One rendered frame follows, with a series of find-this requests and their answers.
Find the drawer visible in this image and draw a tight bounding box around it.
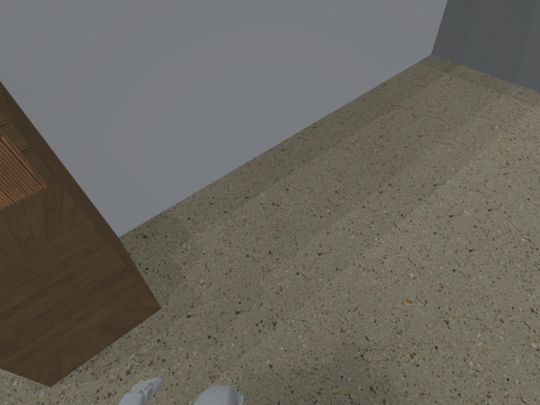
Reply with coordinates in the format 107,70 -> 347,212
0,135 -> 46,209

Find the left robot hand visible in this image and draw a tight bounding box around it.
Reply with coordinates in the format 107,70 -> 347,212
118,377 -> 163,405

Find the cabinet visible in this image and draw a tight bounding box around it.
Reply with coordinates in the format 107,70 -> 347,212
0,81 -> 161,387

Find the left robot thigh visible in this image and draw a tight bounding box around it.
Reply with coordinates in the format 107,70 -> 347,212
192,386 -> 245,405

